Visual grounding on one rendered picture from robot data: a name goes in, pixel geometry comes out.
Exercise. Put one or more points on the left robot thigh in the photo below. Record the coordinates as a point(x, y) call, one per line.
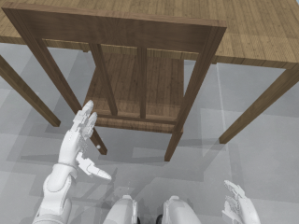
point(124, 211)

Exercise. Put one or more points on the chair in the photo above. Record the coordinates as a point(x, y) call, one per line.
point(130, 92)

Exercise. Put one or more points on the right robot hand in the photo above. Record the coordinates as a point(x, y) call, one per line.
point(243, 212)

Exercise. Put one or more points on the robot thigh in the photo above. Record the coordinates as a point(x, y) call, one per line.
point(124, 211)
point(177, 211)

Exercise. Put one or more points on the robot left forearm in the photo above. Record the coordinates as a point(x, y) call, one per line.
point(58, 190)

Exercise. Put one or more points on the table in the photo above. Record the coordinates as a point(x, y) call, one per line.
point(261, 33)

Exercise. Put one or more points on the right robot thigh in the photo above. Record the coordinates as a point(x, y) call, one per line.
point(177, 211)

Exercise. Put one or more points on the left robot hand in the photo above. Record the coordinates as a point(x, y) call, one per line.
point(76, 139)

